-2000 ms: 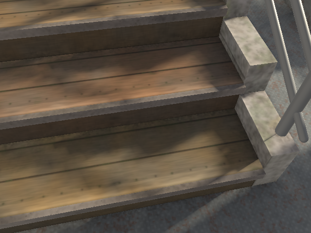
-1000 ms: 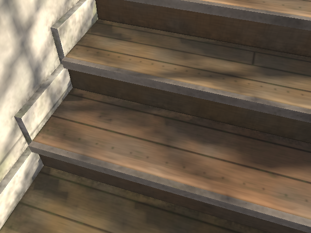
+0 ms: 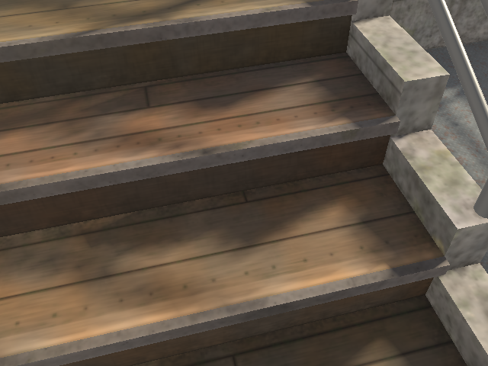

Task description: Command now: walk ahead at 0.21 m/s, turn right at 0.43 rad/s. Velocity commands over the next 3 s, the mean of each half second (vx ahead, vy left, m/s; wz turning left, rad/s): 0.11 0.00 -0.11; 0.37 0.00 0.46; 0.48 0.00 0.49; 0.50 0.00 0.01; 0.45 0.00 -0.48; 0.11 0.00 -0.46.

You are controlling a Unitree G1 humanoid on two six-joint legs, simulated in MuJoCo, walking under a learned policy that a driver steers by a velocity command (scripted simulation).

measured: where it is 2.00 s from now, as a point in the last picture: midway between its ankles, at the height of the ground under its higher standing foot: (171, 132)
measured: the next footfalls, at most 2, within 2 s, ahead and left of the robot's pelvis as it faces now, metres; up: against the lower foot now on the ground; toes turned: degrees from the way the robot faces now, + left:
right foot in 0.24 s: +0.36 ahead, -0.17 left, +0.17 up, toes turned -7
left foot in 0.74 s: +0.29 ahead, +0.07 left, +0.17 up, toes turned +9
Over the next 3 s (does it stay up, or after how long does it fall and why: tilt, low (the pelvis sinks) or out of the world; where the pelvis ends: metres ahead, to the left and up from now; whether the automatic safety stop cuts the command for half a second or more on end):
stays up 1.37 0.42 0.76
